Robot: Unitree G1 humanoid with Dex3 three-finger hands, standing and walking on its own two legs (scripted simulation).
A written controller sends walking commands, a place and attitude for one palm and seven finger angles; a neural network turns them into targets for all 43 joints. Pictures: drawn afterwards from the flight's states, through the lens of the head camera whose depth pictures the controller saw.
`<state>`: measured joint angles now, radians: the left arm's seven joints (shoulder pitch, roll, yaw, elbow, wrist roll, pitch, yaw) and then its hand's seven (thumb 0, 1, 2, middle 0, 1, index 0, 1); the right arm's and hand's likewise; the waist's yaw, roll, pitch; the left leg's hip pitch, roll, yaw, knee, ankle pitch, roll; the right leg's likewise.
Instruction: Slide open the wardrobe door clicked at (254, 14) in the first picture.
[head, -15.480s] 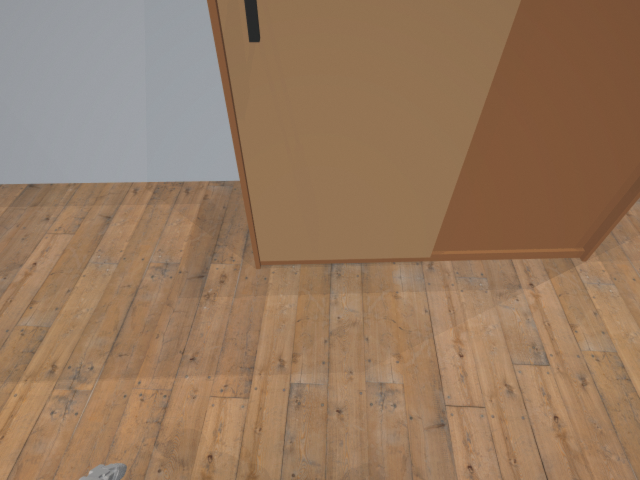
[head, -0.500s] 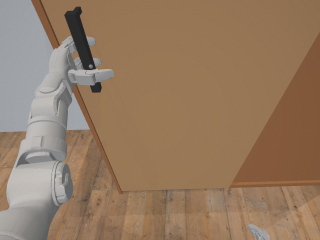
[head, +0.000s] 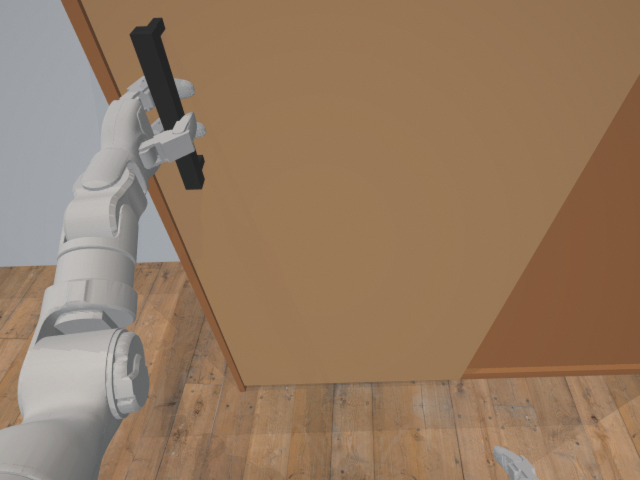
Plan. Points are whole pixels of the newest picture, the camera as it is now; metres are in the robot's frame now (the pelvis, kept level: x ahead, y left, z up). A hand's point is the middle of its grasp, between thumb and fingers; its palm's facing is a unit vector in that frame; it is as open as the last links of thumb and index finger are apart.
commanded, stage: grip the handle and tug to test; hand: left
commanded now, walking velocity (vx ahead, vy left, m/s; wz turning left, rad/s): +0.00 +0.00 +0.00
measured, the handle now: (177, 111) +0.51 +0.19 +0.23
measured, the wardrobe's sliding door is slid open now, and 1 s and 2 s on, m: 0.00 0.00 0.01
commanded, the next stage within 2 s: tug the door sideways, standing still in 0.60 s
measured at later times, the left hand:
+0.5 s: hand (187, 137) +0.45 +0.17 +0.23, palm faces +0.06 -1.00 -0.01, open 6.1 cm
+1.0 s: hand (187, 134) +0.45 +0.17 +0.23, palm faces +0.10 -0.99 -0.02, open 5.8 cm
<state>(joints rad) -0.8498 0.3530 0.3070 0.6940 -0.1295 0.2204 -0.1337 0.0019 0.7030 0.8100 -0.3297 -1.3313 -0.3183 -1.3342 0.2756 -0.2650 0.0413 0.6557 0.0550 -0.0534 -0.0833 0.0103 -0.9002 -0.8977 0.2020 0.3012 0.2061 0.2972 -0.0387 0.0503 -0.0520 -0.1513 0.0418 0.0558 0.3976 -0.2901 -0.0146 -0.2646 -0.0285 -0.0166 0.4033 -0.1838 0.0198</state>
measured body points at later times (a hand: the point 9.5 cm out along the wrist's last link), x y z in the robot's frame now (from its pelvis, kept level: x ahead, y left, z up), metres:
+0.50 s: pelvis +0.01 +0.00 +0.00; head +0.02 -0.02 +0.45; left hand +0.44 +0.22 +0.23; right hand +0.14 -0.25 -0.10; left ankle -0.06 +0.12 -0.74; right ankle +0.01 -0.13 -0.74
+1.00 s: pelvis +0.04 +0.00 +0.00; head +0.05 -0.02 +0.45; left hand +0.44 +0.22 +0.23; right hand +0.23 -0.23 -0.10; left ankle -0.05 +0.13 -0.74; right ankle +0.01 -0.13 -0.74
